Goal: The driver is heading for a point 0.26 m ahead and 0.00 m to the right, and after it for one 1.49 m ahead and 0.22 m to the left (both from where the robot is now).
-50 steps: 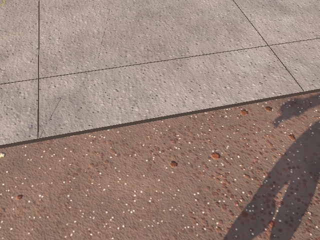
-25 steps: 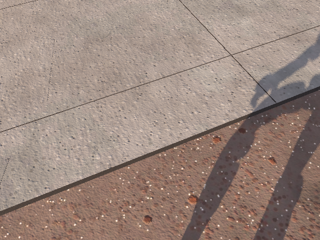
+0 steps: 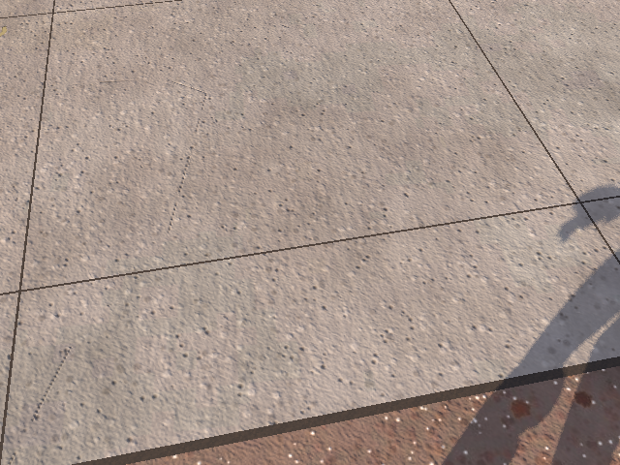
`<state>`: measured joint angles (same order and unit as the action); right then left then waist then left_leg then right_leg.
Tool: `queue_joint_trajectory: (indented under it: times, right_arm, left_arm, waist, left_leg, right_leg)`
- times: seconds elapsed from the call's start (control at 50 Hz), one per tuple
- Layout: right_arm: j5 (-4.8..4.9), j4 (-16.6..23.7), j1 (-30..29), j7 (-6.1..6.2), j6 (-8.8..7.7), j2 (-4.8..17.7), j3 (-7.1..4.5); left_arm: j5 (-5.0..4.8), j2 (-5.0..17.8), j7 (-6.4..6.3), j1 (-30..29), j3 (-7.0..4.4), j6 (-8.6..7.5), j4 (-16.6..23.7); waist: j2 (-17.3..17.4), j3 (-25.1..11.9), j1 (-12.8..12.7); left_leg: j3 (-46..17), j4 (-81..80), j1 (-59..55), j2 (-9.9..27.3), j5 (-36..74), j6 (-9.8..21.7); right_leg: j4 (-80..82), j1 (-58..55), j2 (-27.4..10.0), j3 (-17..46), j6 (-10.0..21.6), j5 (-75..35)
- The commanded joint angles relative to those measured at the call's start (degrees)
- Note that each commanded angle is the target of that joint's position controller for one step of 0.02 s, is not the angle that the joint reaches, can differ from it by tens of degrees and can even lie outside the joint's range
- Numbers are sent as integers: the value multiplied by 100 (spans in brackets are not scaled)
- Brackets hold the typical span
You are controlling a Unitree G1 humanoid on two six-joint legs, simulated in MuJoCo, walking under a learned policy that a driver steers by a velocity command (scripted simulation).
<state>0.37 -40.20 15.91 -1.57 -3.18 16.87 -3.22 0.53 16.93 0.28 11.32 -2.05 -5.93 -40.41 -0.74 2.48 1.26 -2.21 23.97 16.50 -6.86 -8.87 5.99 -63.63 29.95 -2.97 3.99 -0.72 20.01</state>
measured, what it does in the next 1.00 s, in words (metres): walks ahead: right foot, then left foot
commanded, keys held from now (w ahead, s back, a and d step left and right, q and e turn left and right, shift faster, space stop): w+q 0.02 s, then q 0.12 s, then no key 0.86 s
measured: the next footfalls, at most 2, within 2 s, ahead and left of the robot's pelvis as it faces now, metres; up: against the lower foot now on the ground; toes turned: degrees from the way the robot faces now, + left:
right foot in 0.26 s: +0.34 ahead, -0.12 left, +0.00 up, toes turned +13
left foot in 0.56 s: +0.23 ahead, +0.11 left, +0.00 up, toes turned +9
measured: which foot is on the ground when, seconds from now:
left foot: down 0.00-0.26, up 0.28-0.54, down 0.56-1.00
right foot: up 0.00-0.24, down 0.26-1.00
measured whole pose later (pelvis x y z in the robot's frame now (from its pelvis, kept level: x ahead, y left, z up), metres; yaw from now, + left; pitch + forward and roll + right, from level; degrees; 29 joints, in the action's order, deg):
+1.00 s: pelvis +0.25 -0.02 -0.01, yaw +11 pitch -1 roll +0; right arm -0.6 -45.9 14.8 1.6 -0.1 12.9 -1.4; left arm 0.1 13.5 -0.7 7.5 -1.7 0.1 -52.9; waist 0.4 1.7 -0.2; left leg -2.7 31.3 10.0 0.0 -20.0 -0.7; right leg -31.2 15.8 0.7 1.3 0.0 14.1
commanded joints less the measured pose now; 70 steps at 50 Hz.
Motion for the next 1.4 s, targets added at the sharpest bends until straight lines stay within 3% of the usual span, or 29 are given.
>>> queue_joint_trajectory:
  times: [0.02,0.08,0.14,0.2,0.24,0.26,0.28,0.3,0.32,0.34,0.36,0.4,0.44,0.48,0.54,0.56,0.58,0.6,0.62,0.64,0.72,0.88,1.12,1.4]
  right_arm:
    - [17,433,-136,112,-81,846,-223]
    - [46,353,-71,228,30,1020,-292]
    - [95,213,279,307,198,1024,-315]
    - [63,189,269,366,274,847,-277]
    - [32,268,18,382,276,679,-231]
    - [-42,371,87,366,243,434,-147]
    - [-73,301,992,339,200,131,-41]
    - [3,204,1494,294,200,423,-29]
    - [53,106,1161,298,286,824,-143]
    - [64,171,591,340,405,910,-182]
    - [32,206,321,373,519,864,-188]
    - [0,217,269,383,638,547,-116]
    - [-43,123,351,383,598,298,-38]
    - [-57,64,294,367,559,288,-22]
    - [-106,-47,285,323,555,281,-27]
    - [-196,42,119,323,549,371,-24]
    - [-240,169,-25,343,543,578,-40]
    - [-192,23,-119,327,527,792,-112]
    - [-186,83,-254,299,468,474,-44]
    - [-217,45,-262,295,411,316,8]
    - [-137,-33,-87,315,247,339,3]
    - [-102,-160,17,338,256,285,15]
    - [-91,-639,98,359,220,206,28]
    - [-86,-1299,269,394,198,123,98]
  left_arm:
    - [61,516,-57,88,-149,30,380]
    - [87,325,-73,-503,-71,33,495]
    - [-2,358,-18,-914,-91,6,572]
    - [-2,570,36,-799,-189,-23,512]
    - [87,634,36,-330,-247,-94,378]
    - [196,846,1,-38,-279,-131,389]
    - [322,1082,-30,123,-296,-79,413]
    - [124,861,8,390,-289,28,248]
    - [6,612,27,184,-220,92,344]
    - [27,466,31,-66,-159,165,377]
    - [53,311,47,-360,-73,221,383]
    - [105,325,59,-751,-54,307,300]
    - [108,403,35,-774,-99,356,215]
    - [56,465,8,-627,-122,383,117]
    - [-31,398,-7,-672,-76,433,30]
    - [-16,282,6,-518,-28,417,-58]
    - [49,221,26,-452,1,397,-102]
    - [55,184,32,-332,-23,398,-99]
    - [91,257,17,-501,-25,402,-135]
    - [63,238,9,-516,-36,404,-160]
    - [27,201,-26,-360,-45,411,-367]
    - [-31,237,-68,-404,-76,491,-763]
    - [-59,282,-184,-557,-117,634,-1435]
    - [-60,221,-237,-526,-109,682,-2015]
  waist:
    - [281,-369,-197]
    - [432,-270,-29]
    - [610,-548,191]
    - [750,-672,97]
    - [742,-795,-217]
    - [346,-1296,-288]
    - [-985,-1892,33]
    - [-1544,-2463,42]
    - [-800,-2034,-112]
    - [-430,-1571,-190]
    - [-296,-1156,-146]
    - [-634,-667,87]
    - [-859,-705,76]
    - [-821,-937,-12]
    - [-639,-861,107]
    - [-479,-739,69]
    - [-139,-577,-37]
    - [685,-328,-305]
    - [626,-185,-175]
    - [615,-154,-192]
    - [357,-297,-154]
    - [101,-403,-132]
    - [108,-288,-169]
    - [97,-90,-187]
  left_leg:
    - [-1613,-1107,-356,1514,1635,1165]
    - [-954,-772,184,1011,2595,738]
    - [-1175,-396,-19,947,2235,422]
    - [-1650,164,-654,1191,1875,262]
    - [-1671,889,-797,1048,1971,32]
    - [-1455,1771,-526,711,1276,-194]
    - [-1050,3372,746,32,-2031,-574]
    - [-915,4331,1364,94,-3297,-766]
    - [-1004,4757,1527,337,-2950,-909]
    - [-813,4843,1633,466,-2597,-997]
    - [-727,4556,1560,590,-2412,-1045]
    - [-424,3385,805,783,-2095,-1080]
    - [-107,2447,200,737,-1964,-1090]
    - [-75,1722,-150,768,-1424,-1033]
    - [58,407,-920,713,-199,-785]
    - [-194,210,-1110,912,75,-643]
    - [-637,23,-1081,1340,76,-440]
    - [-641,33,-189,1272,-1103,-238]
    - [-582,-137,200,1149,-1630,-255]
    - [-555,-189,327,1129,-1621,-358]
    - [-414,140,-26,1032,-387,-538]
    - [-308,265,-204,941,287,-544]
    - [-170,73,-283,856,320,-579]
    - [-59,-153,-224,797,-159,-583]
  right_leg:
    - [738,498,-176,-26,-279,-408]
    - [2156,-92,183,-220,-424,-1656]
    - [3034,-548,572,-195,-409,-2476]
    - [3509,-651,499,56,-208,-2399]
    - [4016,-1237,349,-16,68,-2877]
    - [3893,-2233,-291,433,352,-4293]
    - [3513,-3847,-1672,1921,1357,-6480]
    - [3677,-4231,-2300,3197,1975,-5419]
    - [3919,-3712,-1973,2992,1800,-3942]
    - [4044,-3211,-1625,2423,1509,-2996]
    - [4240,-2570,-1349,2001,1346,-2429]
    - [4612,-1464,-813,1256,1100,-1830]
    - [4629,-1260,-589,827,1135,-2174]
    - [4542,-1484,-710,867,1256,-2176]
    - [4499,-1142,-603,786,1030,-844]
    - [4514,-876,-479,740,733,-174]
    - [4296,-675,-266,549,455,372]
    - [4191,-1057,177,5,219,304]
    - [3949,-1422,213,-36,105,-70]
    - [3867,-1569,201,-38,139,-327]
    - [3705,-1639,145,-8,296,-1182]
    - [3552,-1930,113,8,275,-1928]
    - [3647,-2124,108,29,251,-1938]
    - [3846,-2063,166,-13,216,-1488]
Keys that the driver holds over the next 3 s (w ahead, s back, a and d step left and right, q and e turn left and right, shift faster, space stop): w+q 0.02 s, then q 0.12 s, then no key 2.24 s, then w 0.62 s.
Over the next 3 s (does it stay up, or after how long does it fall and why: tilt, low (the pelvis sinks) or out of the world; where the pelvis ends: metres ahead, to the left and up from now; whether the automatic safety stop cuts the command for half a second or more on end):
stays up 0.44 0.01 -0.01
